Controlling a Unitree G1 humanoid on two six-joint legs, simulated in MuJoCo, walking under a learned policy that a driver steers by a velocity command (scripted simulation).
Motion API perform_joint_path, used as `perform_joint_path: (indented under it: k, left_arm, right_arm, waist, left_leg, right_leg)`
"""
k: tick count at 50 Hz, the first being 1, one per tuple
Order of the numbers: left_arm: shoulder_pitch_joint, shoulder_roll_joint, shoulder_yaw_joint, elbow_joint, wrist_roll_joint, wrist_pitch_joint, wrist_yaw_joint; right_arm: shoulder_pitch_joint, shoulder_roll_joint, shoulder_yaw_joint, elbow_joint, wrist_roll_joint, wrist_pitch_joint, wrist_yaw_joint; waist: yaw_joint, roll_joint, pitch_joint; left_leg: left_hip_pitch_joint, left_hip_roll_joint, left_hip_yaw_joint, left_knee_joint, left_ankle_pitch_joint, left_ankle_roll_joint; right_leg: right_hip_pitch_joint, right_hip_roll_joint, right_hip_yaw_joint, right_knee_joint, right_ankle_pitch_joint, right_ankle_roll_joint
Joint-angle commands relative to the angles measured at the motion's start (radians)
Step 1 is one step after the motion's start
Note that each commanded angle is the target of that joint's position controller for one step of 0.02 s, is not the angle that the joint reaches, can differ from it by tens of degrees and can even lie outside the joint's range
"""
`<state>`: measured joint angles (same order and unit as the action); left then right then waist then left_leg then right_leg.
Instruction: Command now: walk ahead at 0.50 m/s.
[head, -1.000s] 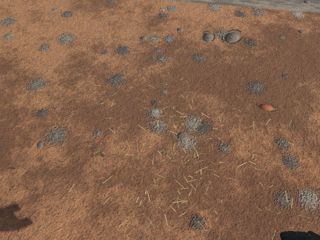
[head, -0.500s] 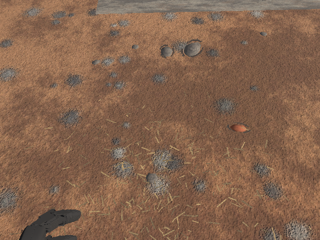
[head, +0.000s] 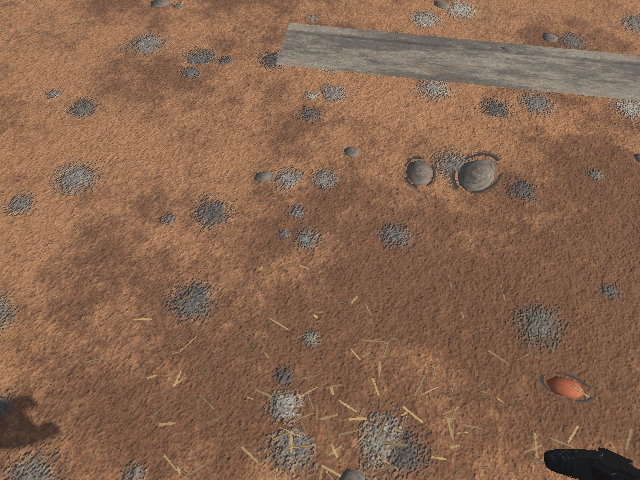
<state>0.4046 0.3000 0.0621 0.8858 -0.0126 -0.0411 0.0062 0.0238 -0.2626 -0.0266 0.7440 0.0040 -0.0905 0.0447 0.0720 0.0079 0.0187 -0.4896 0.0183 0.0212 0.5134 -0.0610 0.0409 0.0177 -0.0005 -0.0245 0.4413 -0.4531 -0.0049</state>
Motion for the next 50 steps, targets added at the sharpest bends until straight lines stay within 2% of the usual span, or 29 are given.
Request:
perform_joint_path:
  k: [1,2,3,4,5,6,7,9,12,15,18,20,23,24,25,26,27,28,29,30,31,32,34,37,40,43,47,49,50]
  left_arm:
    - [0.102,0.000,-0.021,-0.076,0.015,-0.036,-0.001]
    - [0.012,0.108,0.005,-0.084,-0.011,-0.052,-0.008]
    - [-0.074,0.136,0.013,-0.113,-0.028,-0.061,-0.011]
    - [-0.122,0.129,0.012,-0.121,-0.018,-0.064,-0.006]
    - [-0.130,0.118,0.016,-0.121,-0.006,-0.059,-0.004]
    - [-0.107,0.101,0.016,-0.114,-0.003,-0.049,-0.004]
    - [-0.088,0.080,0.014,-0.106,-0.002,-0.039,-0.003]
    - [-0.103,0.058,0.009,-0.110,0.003,-0.023,0.001]
    - [-0.202,0.049,0.006,-0.139,0.011,-0.023,0.000]
    - [-0.304,0.025,-0.005,-0.159,0.008,-0.034,-0.011]
    - [-0.406,0.025,-0.010,-0.189,0.001,-0.042,-0.024]
    - [-0.450,0.035,-0.008,-0.211,-0.002,-0.049,-0.035]
    - [-0.405,0.076,0.005,-0.204,0.000,-0.063,-0.042]
    - [-0.330,0.096,0.017,-0.183,0.001,-0.066,-0.039]
    - [-0.185,0.143,0.041,-0.140,0.006,-0.069,-0.030]
    - [-0.011,0.216,0.061,-0.115,0.022,-0.067,-0.020]
    - [0.029,0.277,0.075,-0.089,0.018,-0.054,-0.022]
    - [0.020,0.169,0.049,-0.100,0.014,-0.052,-0.022]
    - [-0.054,0.122,0.033,-0.108,0.012,-0.056,-0.018]
    - [-0.130,0.099,0.024,-0.113,0.015,-0.059,-0.017]
    - [-0.178,0.069,0.017,-0.111,0.018,-0.062,-0.019]
    - [-0.205,0.054,0.014,-0.106,0.026,-0.068,-0.018]
    - [-0.228,0.051,0.017,-0.093,0.026,-0.077,-0.017]
    - [-0.215,0.084,0.031,-0.068,0.029,-0.082,-0.008]
    - [-0.206,0.107,0.037,-0.053,0.028,-0.074,0.002]
    - [-0.172,0.131,0.045,-0.038,0.020,-0.062,0.010]
    - [-0.121,0.159,0.057,-0.011,-0.002,-0.034,0.010]
    - [-0.137,0.185,0.065,-0.013,-0.011,-0.020,0.012]
    - [-0.148,0.199,0.069,-0.017,-0.017,-0.012,0.015]
  right_arm:
    - [0.411,-0.286,-0.092,0.050,0.001,0.004,-0.012]
    - [0.393,-0.204,-0.067,0.047,0.013,0.005,-0.013]
    - [0.315,-0.181,-0.059,0.035,0.011,0.005,-0.016]
    - [0.250,-0.162,-0.053,0.023,0.001,0.005,-0.017]
    - [0.207,-0.135,-0.046,0.017,-0.009,0.002,-0.015]
    - [0.186,-0.118,-0.041,0.017,-0.017,-0.002,-0.014]
    - [0.180,-0.114,-0.041,0.020,-0.014,-0.006,-0.013]
    - [0.188,-0.133,-0.046,0.036,-0.007,-0.016,-0.016]
    - [0.224,-0.158,-0.054,0.062,-0.005,-0.012,-0.030]
    - [0.263,-0.171,-0.055,0.084,0.002,-0.005,-0.039]
    - [0.335,-0.185,-0.059,0.120,0.013,0.005,-0.042]
    - [0.362,-0.187,-0.061,0.138,0.019,0.018,-0.045]
    - [0.348,-0.208,-0.073,0.143,0.022,0.033,-0.054]
    - [0.327,-0.210,-0.073,0.140,0.023,0.037,-0.056]
    - [0.327,-0.180,-0.062,0.135,0.015,0.039,-0.056]
    - [0.333,-0.112,-0.037,0.106,-0.009,0.038,-0.055]
    - [0.478,0.000,-0.007,0.097,0.007,0.019,-0.049]
    - [0.419,-0.117,-0.034,0.112,0.032,0.010,-0.049]
    - [0.322,-0.173,-0.054,0.082,0.047,0.007,-0.050]
    - [0.282,-0.163,-0.055,0.074,0.043,0.010,-0.056]
    - [0.272,-0.150,-0.060,0.072,0.030,0.016,-0.058]
    - [0.292,-0.129,-0.062,0.076,0.029,0.028,-0.056]
    - [0.298,-0.088,-0.061,0.072,0.032,0.051,-0.054]
    - [0.245,-0.073,-0.061,0.037,0.023,0.070,-0.052]
    - [0.181,-0.063,-0.057,0.013,0.020,0.064,-0.035]
    - [0.072,-0.048,-0.046,-0.027,0.016,0.059,-0.015]
    - [-0.015,-0.059,-0.045,-0.082,0.018,0.062,0.005]
    - [0.008,-0.085,-0.058,-0.097,0.016,0.066,0.012]
    - [0.060,-0.107,-0.071,-0.091,0.017,0.070,0.011]
  waist:
    - [-0.159,0.277,-0.408]
    - [-0.189,0.183,-0.321]
    - [-0.171,0.138,-0.183]
    - [-0.146,0.071,-0.109]
    - [-0.114,0.063,-0.063]
    - [-0.084,0.085,-0.058]
    - [-0.069,0.089,-0.057]
    - [-0.058,0.077,-0.032]
    - [-0.078,0.050,0.002]
    - [-0.113,0.049,0.023]
    - [-0.152,0.041,0.047]
    - [-0.153,0.043,0.061]
    - [-0.106,0.067,0.034]
    - [-0.057,0.072,-0.005]
    - [0.007,0.054,-0.106]
    - [0.067,-0.057,-0.275]
    - [0.001,-0.337,-0.401]
    - [0.041,-0.223,-0.348]
    - [0.037,-0.167,-0.200]
    - [0.005,-0.113,-0.127]
    - [-0.021,-0.115,-0.073]
    - [-0.050,-0.135,-0.053]
    - [-0.073,-0.120,-0.024]
    - [-0.077,-0.078,0.012]
    - [-0.061,-0.066,0.030]
    - [-0.020,-0.044,0.061]
    - [-0.003,-0.045,0.086]
    - [-0.038,-0.071,0.052]
    - [-0.075,-0.090,0.010]
  left_leg:
    - [0.901,0.369,-0.687,-0.134,-0.187,0.279]
    - [0.846,0.341,-0.674,-0.189,-0.322,0.241]
    - [0.708,0.315,-0.544,-0.217,-0.292,0.206]
    - [0.572,0.280,-0.453,-0.245,-0.208,0.193]
    - [0.465,0.248,-0.383,-0.277,-0.119,0.187]
    - [0.400,0.226,-0.339,-0.305,-0.068,0.184]
    - [0.364,0.214,-0.305,-0.331,-0.039,0.190]
    - [0.319,0.208,-0.243,-0.370,0.027,0.205]
    - [0.333,0.192,-0.172,-0.397,0.085,0.196]
    - [0.337,0.158,-0.099,-0.403,0.092,0.165]
    - [0.385,0.178,-0.104,-0.386,0.062,0.162]
    - [0.447,0.207,-0.135,-0.346,0.071,0.157]
    - [0.497,0.236,-0.185,-0.260,0.140,0.133]
    - [0.483,0.214,-0.175,-0.179,0.243,0.116]
    - [0.424,0.154,-0.139,-0.011,0.296,0.087]
    - [0.237,0.075,-0.087,0.298,0.057,0.045]
    - [-0.134,-0.075,-0.051,0.620,-0.505,-0.014]
    - [-0.226,-0.023,-0.160,0.737,-0.524,-0.010]
    - [-0.275,0.020,-0.147,0.753,-0.432,0.001]
    - [-0.244,0.064,-0.127,0.730,-0.349,-0.001]
    - [-0.213,0.090,-0.129,0.687,-0.289,-0.006]
    - [-0.151,0.114,-0.136,0.660,-0.248,-0.009]
    - [-0.125,0.125,-0.124,0.632,-0.217,-0.017]
    - [-0.189,0.133,-0.132,0.542,-0.117,-0.034]
    - [-0.186,0.124,-0.103,0.374,0.030,-0.037]
    - [-0.169,0.110,-0.040,0.236,0.098,-0.027]
    - [-0.191,0.088,0.006,0.141,0.020,0.010]
    - [-0.112,0.039,0.055,0.127,-0.077,0.045]
    - [-0.028,0.001,0.086,0.132,-0.128,0.066]
  right_leg:
    - [-0.636,0.065,0.069,0.733,-0.113,-0.013]
    - [-0.748,0.011,0.156,0.831,-0.127,-0.027]
    - [-0.794,-0.040,0.122,0.822,-0.032,-0.037]
    - [-0.765,-0.082,0.098,0.776,0.056,-0.036]
    - [-0.717,-0.113,0.097,0.723,0.114,-0.031]
    - [-0.655,-0.131,0.103,0.697,0.149,-0.026]
    - [-0.623,-0.136,0.099,0.673,0.164,-0.018]
    - [-0.633,-0.144,0.088,0.614,0.209,0.002]
    - [-0.688,-0.148,0.082,0.447,0.367,0.024]
    - [-0.645,-0.118,0.053,0.255,0.518,0.023]
    - [-0.623,-0.092,0.041,0.150,0.554,0.020]
    - [-0.635,-0.080,0.057,0.096,0.514,0.009]
    - [-0.537,-0.058,0.062,0.043,0.418,-0.016]
    - [-0.419,-0.037,0.040,0.014,0.400,-0.033]
    - [-0.196,-0.039,0.035,0.018,0.407,-0.062]
    - [0.105,-0.220,0.215,0.060,0.414,-0.121]
    - [0.408,-0.434,0.637,-0.045,0.205,-0.264]
    - [0.337,-0.406,0.691,-0.131,0.020,-0.238]
    - [0.209,-0.375,0.541,-0.155,0.014,-0.193]
    - [0.081,-0.339,0.435,-0.183,0.107,-0.173]
    - [-0.016,-0.311,0.349,-0.215,0.189,-0.168]
    - [-0.086,-0.285,0.272,-0.246,0.249,-0.158]
    - [-0.146,-0.272,0.173,-0.290,0.335,-0.164]
    - [-0.149,-0.278,0.072,-0.322,0.428,-0.181]
    - [-0.128,-0.256,-0.035,-0.334,0.472,-0.166]
    - [-0.090,-0.261,-0.109,-0.336,0.492,-0.157]
    - [0.048,-0.299,-0.155,-0.274,0.587,-0.136]
    - [0.090,-0.305,-0.185,-0.170,0.861,-0.115]
    - [0.097,-0.301,-0.198,-0.073,1.027,-0.104]
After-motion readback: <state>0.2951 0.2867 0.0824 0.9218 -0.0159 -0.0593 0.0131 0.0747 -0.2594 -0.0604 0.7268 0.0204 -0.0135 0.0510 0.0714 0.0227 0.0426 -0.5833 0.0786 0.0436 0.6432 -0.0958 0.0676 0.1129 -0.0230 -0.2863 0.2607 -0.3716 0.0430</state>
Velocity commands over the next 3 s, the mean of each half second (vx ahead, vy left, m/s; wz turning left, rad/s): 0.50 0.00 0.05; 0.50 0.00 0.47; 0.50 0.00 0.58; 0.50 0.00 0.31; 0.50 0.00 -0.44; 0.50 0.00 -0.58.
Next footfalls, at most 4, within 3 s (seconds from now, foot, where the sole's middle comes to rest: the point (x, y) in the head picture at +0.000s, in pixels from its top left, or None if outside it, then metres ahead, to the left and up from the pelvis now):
0.50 right None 0.45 -0.14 -0.76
1.04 left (276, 377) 0.67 0.17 -0.76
1.54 right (306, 251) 1.03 0.13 -0.76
2.02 left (161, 242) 1.03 0.51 -0.76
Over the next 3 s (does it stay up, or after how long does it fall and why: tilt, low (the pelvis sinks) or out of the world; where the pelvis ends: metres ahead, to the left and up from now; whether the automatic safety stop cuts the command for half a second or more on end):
stays up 1.47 0.57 0.01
